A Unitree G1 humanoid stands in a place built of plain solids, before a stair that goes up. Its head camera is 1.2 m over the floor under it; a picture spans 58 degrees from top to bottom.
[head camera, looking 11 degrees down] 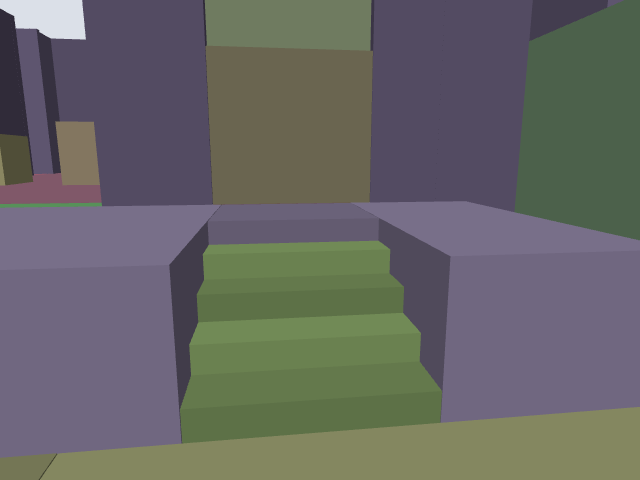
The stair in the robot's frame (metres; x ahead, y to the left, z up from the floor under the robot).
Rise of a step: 0.16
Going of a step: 0.29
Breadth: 1.15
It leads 7 degrees to the left of straight ahead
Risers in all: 5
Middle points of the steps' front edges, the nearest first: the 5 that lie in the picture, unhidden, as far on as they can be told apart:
1.72 0.02 0.16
2.00 0.05 0.31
2.29 0.09 0.47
2.58 0.13 0.63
2.87 0.16 0.78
